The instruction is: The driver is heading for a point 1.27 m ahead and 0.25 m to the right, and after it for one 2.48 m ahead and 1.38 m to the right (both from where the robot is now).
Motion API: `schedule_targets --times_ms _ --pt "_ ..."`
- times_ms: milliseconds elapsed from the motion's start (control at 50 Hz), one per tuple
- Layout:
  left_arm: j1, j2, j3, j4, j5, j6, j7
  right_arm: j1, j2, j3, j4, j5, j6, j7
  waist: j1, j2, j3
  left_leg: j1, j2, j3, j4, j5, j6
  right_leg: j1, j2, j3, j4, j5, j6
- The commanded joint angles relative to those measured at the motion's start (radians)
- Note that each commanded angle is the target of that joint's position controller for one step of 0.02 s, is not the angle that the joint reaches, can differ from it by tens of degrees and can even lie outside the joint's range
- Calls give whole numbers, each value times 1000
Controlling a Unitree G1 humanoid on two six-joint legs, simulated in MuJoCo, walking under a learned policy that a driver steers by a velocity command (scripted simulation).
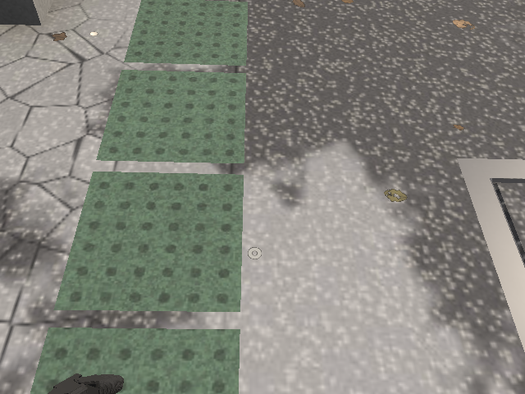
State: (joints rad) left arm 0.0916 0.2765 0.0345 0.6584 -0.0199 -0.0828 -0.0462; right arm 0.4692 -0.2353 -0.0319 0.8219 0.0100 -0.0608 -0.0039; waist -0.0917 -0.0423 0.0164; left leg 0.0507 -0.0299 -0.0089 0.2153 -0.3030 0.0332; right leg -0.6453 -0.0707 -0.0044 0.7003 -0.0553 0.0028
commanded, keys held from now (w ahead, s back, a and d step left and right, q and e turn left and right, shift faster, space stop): w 1.00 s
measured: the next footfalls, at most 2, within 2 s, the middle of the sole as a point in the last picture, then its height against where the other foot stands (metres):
right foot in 0.14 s outside the picture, level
left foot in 0.68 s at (204, 362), level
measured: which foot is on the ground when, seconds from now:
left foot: down 0.00-0.14, up 0.16-0.66, down 0.68-1.00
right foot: up 0.00-0.12, down 0.14-0.70, up 0.72-1.00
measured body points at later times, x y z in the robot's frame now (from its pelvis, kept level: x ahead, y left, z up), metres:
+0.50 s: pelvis +0.27 -0.05 +0.01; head +0.30 -0.05 +0.46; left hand +0.30 +0.23 -0.12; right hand +0.47 -0.30 -0.09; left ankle +0.46 +0.13 -0.68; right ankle +0.23 -0.13 -0.74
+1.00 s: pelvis +0.56 +0.01 +0.01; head +0.58 +0.02 +0.46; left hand +0.73 +0.27 -0.10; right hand +0.59 -0.27 -0.11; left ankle +0.52 +0.10 -0.74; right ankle +0.70 -0.17 -0.68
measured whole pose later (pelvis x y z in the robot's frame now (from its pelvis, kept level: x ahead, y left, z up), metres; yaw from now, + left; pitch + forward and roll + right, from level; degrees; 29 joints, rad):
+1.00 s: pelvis +0.56 +0.01 +0.01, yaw +0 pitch +1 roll +2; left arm 0.14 0.30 0.04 0.76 0.00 -0.06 -0.01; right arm 0.35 -0.27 -0.05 0.83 0.00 -0.09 0.02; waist -0.05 -0.05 0.02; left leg -0.08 -0.07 0.05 0.23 -0.17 0.06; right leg -0.67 -0.13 0.05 0.83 -0.07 0.02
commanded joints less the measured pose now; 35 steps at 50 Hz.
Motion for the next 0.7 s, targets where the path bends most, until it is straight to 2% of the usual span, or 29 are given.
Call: schedule_targets --times_ms 20,60,80,100,120,140,160,180,200,220,240,260,300,340,380,460,520,560,600,640,660,680,700 --pt "-151 52 6 -109 -8 -21 -9 6 -202 -49 -35 12 -13 -8 12 147 102 -103 247 -121 -90 312 149 51 34 -16 -116 82 -14" --pt "-142 79 16 -111 -7 -23 -11 -6 -208 -54 -25 16 -10 -7 41 146 91 -40 273 -112 -44 425 127 79 41 -8 -154 53 -48" --pt "-108 98 25 -105 -4 -23 -8 -16 -219 -58 -25 13 -6 -8 67 154 57 -11 272 -99 15 580 113 136 61 -20 -159 25 -68" --pt "-30 121 39 -87 -1 -20 -2 -27 -229 -61 -26 9 -1 -8 116 162 -7 -1 256 -75 123 762 98 251 90 -46 -164 6 -92" --pt "122 154 60 -43 -1 -13 9 -32 -221 -57 -29 3 7 -11 193 151 -105 -50 215 -40 308 864 73 455 111 -66 -169 7 -121" --pt "303 203 75 -8 6 -5 23 -28 -187 -42 -52 -16 8 -15 262 79 -243 -260 174 -25 598 624 42 768 -38 99 -125 -13 -174" --pt "361 297 89 16 23 -6 16 125 -27 2 -70 -8 -8 -6 170 -246 -412 -620 -26 -33 995 -139 -25 1079 -301 634 -262 -322 -339" --pt "356 194 66 17 12 -7 16 70 -126 -17 -50 16 -29 1 207 -193 -400 -733 -9 -157 1121 -245 -14 1040 -302 818 -424 -496 -322" --pt "274 157 52 16 9 -8 20 -54 -187 -36 -87 43 -38 6 196 -127 -206 -814 45 -123 1144 -170 -4 894 -278 660 -438 -466 -277" --pt "206 143 47 10 12 -8 21 -124 -184 -32 -106 35 -45 2 166 -22 -119 -782 96 -92 1097 -75 3 738 -242 529 -448 -339 -255" --pt "161 125 43 10 24 -11 17 -155 -172 -33 -110 15 -45 -1 133 15 -65 -742 129 -82 1040 -18 1 610 -201 435 -467 -213 -248" --pt "133 103 37 9 37 -17 15 -130 -163 -37 -102 8 -36 -1 93 -13 -62 -675 159 -94 1005 23 2 532 -167 367 -492 -142 -241" --pt "120 93 37 23 27 -31 12 -92 -129 -31 -84 7 -14 -3 63 -32 -57 -623 171 -83 958 45 -11 457 -143 293 -544 -88 -260" --pt "133 109 41 47 20 -41 13 -132 -120 -29 -97 -3 0 -7 58 -17 -12 -656 181 -73 886 87 -30 409 -139 235 -582 -56 -270" --pt "165 129 46 68 19 -39 21 -216 -117 -26 -124 -12 -2 -9 79 1 23 -722 189 -70 776 191 -48 425 -134 200 -603 -28 -271" --pt "222 154 49 96 8 -24 34 -359 -92 -14 -156 -8 -23 5 135 11 44 -697 155 -31 502 403 -51 466 -94 103 -599 28 -224" --pt "291 172 51 131 1 -11 36 -457 -88 -9 -187 3 -33 22 178 12 58 -684 129 -12 391 436 -46 536 -117 96 -576 23 -218" --pt "322 174 51 151 0 3 38 -508 -94 -10 -211 7 -38 35 191 7 68 -711 117 -12 342 394 -32 617 -146 107 -541 47 -214" --pt "332 182 54 166 -1 16 43 -526 -106 -13 -228 8 -42 47 181 -8 62 -713 104 -13 303 314 -7 693 -176 121 -493 110 -200" --pt "316 198 59 169 -1 27 48 -473 -131 -22 -221 6 -45 52 140 -34 23 -616 73 9 276 234 22 733 -183 119 -417 280 -178" --pt "293 204 59 167 -1 32 50 -382 -157 -37 -198 4 -46 48 83 -39 -35 -477 40 40 247 230 46 724 -156 90 -308 449 -160" --pt "288 181 48 161 6 35 52 -225 -208 -62 -153 1 -46 38 11 -24 -147 -233 47 36 253 261 82 644 -103 48 -118 491 -129" --pt "294 121 22 128 35 30 56 -33 -288 -82 -122 -10 -39 25 -49 108 -316 88 256 -200 299 313 152 422 -34 1 215 182 -91"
